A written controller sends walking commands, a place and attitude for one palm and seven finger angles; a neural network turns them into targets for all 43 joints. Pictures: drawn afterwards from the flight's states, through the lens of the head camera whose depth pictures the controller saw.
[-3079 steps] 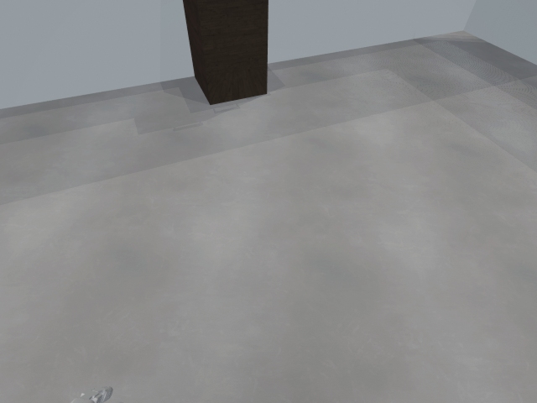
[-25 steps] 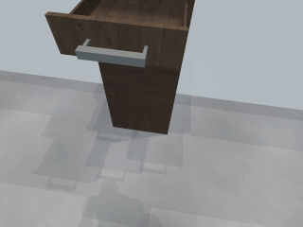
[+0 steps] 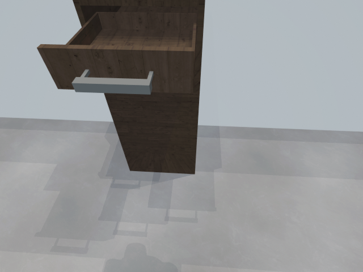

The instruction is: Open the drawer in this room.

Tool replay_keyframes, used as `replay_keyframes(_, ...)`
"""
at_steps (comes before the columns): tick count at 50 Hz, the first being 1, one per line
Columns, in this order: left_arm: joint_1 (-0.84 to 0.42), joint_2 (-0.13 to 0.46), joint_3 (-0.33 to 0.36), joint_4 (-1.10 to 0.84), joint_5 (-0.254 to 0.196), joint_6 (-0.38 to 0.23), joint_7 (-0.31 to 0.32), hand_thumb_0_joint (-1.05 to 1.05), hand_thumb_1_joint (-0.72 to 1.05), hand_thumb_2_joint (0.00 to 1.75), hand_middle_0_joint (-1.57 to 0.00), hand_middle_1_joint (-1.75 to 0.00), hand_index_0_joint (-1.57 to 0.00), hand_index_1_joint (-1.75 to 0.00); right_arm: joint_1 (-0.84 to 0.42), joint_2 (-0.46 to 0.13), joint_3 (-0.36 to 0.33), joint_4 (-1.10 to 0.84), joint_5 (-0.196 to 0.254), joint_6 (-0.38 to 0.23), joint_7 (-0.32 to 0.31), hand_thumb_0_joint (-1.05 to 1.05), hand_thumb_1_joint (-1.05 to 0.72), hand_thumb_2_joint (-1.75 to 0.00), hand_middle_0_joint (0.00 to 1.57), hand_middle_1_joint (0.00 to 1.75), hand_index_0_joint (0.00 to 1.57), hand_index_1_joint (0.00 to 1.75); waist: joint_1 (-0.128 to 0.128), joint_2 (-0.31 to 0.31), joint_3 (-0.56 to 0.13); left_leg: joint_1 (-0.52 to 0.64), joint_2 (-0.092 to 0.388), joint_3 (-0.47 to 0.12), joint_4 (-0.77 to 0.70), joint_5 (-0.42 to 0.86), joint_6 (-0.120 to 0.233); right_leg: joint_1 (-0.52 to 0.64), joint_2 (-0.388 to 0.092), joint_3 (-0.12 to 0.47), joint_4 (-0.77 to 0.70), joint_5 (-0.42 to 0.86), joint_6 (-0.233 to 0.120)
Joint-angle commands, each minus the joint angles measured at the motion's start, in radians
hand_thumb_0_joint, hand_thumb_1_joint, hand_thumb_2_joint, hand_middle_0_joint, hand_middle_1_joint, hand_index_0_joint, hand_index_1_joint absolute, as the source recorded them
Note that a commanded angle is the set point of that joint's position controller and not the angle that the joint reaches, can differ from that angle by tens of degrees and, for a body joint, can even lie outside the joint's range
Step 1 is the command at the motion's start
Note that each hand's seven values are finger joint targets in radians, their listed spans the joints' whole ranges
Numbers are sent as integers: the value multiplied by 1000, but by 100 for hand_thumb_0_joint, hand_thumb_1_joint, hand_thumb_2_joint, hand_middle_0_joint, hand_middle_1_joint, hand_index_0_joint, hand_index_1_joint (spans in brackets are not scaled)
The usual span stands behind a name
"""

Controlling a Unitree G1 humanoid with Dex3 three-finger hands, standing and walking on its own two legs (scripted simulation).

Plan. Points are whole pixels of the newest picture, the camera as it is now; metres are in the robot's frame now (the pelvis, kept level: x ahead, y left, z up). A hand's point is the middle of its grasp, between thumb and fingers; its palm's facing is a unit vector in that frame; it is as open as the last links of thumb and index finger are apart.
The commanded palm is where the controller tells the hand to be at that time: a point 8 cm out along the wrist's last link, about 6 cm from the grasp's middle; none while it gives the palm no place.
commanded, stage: let the arm hang, fingers relaxed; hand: left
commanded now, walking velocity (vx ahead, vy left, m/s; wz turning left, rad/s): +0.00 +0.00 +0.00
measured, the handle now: (115, 79) +0.52 +0.18 +0.17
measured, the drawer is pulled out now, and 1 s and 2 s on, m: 0.30 0.30 0.30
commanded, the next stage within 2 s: look to check the result in 0.06 s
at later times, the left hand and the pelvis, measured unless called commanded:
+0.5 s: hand out of the picture +0.01 +0.16 -0.17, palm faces +0.04 -0.98 -0.19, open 7.4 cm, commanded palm none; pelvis +0.02 -0.01 +0.00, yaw +0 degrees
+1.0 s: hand out of the picture +0.04 +0.16 -0.17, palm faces +0.03 -0.98 -0.21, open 7.3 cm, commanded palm none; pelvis +0.04 -0.01 +0.00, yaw +0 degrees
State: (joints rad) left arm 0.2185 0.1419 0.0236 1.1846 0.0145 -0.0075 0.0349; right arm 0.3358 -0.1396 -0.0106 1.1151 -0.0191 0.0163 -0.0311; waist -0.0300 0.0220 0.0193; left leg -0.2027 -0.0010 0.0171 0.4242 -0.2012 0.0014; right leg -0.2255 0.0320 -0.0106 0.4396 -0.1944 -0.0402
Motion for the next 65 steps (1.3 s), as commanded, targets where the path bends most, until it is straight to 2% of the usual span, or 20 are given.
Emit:
replay_keyframes(1, 78, 113, 16, -8, -8, -3, 1, 0, 90, 90, -20, -30, -20, -30, 73, -68, -8, -22, -1, -14, -9, 0, -90, -90, 20, 30, 20, 30, 21, 5, 59, -48, 88, -81, -90, 15, 26, 27, -118, 114, -126, -35, -11)
replay_keyframes(7, 66, 110, 15, -5, -10, -2, 2, 0, 90, 90, -20, -30, -20, -30, 79, -73, -8, -16, -1, -10, -11, 0, -90, -90, 20, 30, 20, 30, 14, -18, 59, -25, 87, -80, -87, 18, 22, 23, -118, 116, -138, -41, -12)
replay_keyframes(22, 81, 93, 13, 2, -7, -3, 4, 0, 90, 90, -20, -30, -20, -30, 58, -73, -10, -17, 1, -6, -14, 0, -90, -90, 20, 30, 20, 30, 8, -18, 70, 11, 92, -73, -81, 33, 21, 5, -115, 112, -142, -16, -9)
replay_keyframes(29, 82, 94, 14, -2, -7, -6, 4, 0, 90, 90, -20, -30, -20, -30, 37, -78, -10, -20, 2, -10, -17, 0, -90, -90, 20, 30, 20, 30, 10, -12, 46, 31, 98, -71, -73, 88, 20, 32, -118, 106, -119, 97, -8)
replay_keyframes(33, 81, 95, 14, -5, -7, -7, 5, 0, 90, 90, -20, -30, -20, -30, 32, -78, -11, -19, 2, -8, -18, 0, -90, -90, 20, 30, 20, 30, 10, -30, 47, 33, 98, -71, -73, 85, 19, 36, -119, 105, -122, 100, -7)
replay_keyframes(41, 77, 106, 15, -10, -8, -8, 6, 0, 90, 90, -20, -30, -20, -30, 18, -82, -10, -17, 4, -8, -18, 0, -90, -90, 20, 30, 20, 30, 15, -8, 41, 42, 98, -62, -71, 110, 16, 57, -123, 100, -119, 154, -8)
replay_keyframes(45, 71, 113, 14, -14, -9, -9, 5, 0, 90, 90, -20, -30, -20, -30, 20, -88, -10, -14, 3, -10, -19, 0, -90, -90, 20, 30, 20, 30, 13, -23, 25, 49, 98, -63, -72, 124, 15, 79, -126, 102, -116, 191, -8)
replay_keyframes(49, 66, 116, 14, -16, -9, -7, 4, 0, 90, 90, -20, -30, -20, -30, 15, -88, -9, -11, 3, -9, -19, 0, -90, -90, 20, 30, 20, 30, 15, -14, 53, 41, 100, -65, -79, 116, 14, 68, -124, 98, -122, 169, -8)
replay_keyframes(54, 67, 118, 13, -19, -10, -9, 4, 0, 90, 90, -20, -30, -20, -30, 20, -93, -10, -10, 3, -10, -18, 0, -90, -90, 20, 30, 20, 30, 14, -14, 25, 58, 99, -63, -77, 124, 13, 83, -125, 101, -122, 183, -9)
replay_keyframes(58, 63, 118, 11, -21, -10, -7, 4, 0, 90, 90, -20, -30, -20, -30, 18, -92, -7, -8, 3, -10, -19, 0, -90, -90, 20, 30, 20, 30, 15, -5, 52, 49, 102, -68, -86, 116, 14, 68, -121, 101, -124, 158, -10)
replay_keyframes(62, 65, 117, 11, -21, -9, -8, 4, 0, 90, 90, -20, -30, -20, -30, 21, -92, -9, -9, 3, -10, -18, 0, -90, -90, 20, 30, 20, 30, 13, -31, 50, 51, 101, -67, -86, 111, 15, 67, -120, 99, -129, 148, -8)
replay_keyframes(65, 68, 119, 11, -20, -10, -8, 3, 0, 90, 90, -20, -30, -20, -30, 18, -95, -8, -9, 3, -12, -19, 0, -90, -90, 20, 30, 20, 30, 16, -15, 37, 60, 103, -66, -85, 127, 16, 75, -122, 100, -122, 172, -9)
